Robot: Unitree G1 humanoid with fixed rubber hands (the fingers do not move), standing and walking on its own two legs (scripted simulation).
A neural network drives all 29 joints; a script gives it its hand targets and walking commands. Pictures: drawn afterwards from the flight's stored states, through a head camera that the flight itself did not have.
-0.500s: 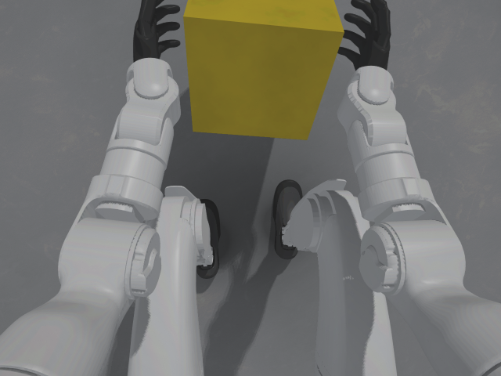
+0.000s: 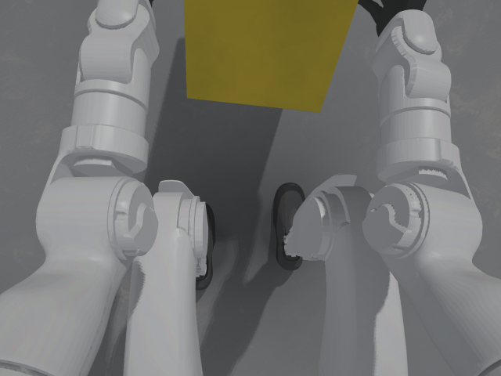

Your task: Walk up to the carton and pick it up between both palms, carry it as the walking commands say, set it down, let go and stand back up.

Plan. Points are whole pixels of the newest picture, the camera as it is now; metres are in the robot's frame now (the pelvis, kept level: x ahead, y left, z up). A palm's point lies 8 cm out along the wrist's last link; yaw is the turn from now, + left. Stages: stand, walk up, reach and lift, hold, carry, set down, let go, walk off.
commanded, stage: set down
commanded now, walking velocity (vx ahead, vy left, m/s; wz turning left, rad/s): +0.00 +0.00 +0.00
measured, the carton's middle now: (262, 7) +0.59 -0.02 -0.26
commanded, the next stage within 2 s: none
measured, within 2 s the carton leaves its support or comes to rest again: neither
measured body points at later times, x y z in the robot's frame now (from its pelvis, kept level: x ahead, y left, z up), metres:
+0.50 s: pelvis +0.02 +0.00 -0.01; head +0.39 +0.02 +0.26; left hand +0.61 +0.13 -0.14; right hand +0.59 -0.18 -0.14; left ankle +0.10 +0.10 -0.39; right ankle +0.14 -0.11 -0.39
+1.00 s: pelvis +0.03 +0.00 -0.01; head +0.40 +0.02 +0.25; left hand +0.61 +0.13 -0.15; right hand +0.58 -0.18 -0.16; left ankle +0.10 +0.10 -0.39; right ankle +0.14 -0.11 -0.39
